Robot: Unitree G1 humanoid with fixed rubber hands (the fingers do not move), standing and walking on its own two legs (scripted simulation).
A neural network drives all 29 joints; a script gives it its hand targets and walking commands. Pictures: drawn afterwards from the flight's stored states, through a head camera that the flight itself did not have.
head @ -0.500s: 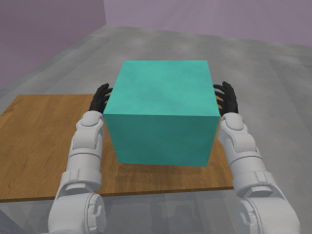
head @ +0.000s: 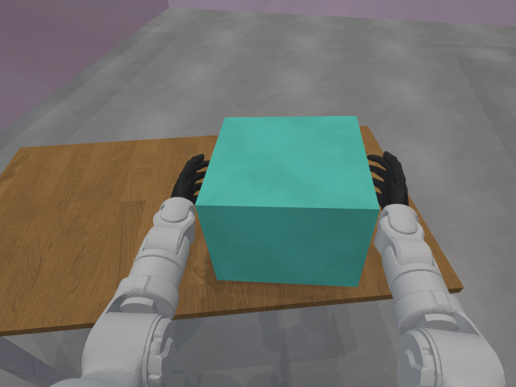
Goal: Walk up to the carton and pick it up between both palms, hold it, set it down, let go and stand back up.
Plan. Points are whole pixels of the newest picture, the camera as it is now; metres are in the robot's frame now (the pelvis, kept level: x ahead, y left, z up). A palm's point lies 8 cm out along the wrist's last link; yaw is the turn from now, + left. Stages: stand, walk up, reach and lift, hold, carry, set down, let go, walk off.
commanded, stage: set down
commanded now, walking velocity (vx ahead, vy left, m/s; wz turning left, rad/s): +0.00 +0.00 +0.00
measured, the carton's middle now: (287, 197) +0.44 -0.04 +0.06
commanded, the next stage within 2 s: none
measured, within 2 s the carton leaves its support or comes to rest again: rests again in 1.10 s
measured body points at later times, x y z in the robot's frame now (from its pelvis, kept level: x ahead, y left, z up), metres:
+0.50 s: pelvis +0.02 +0.02 +0.00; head +0.04 +0.07 +0.45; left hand +0.43 +0.16 +0.04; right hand +0.40 -0.17 +0.08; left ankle +0.01 +0.14 -0.75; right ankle -0.02 -0.12 -0.75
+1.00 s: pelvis +0.00 +0.01 +0.00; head +0.06 +0.01 +0.44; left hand +0.45 +0.12 +0.04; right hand +0.39 -0.22 +0.05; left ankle +0.01 +0.14 -0.75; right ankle -0.02 -0.12 -0.75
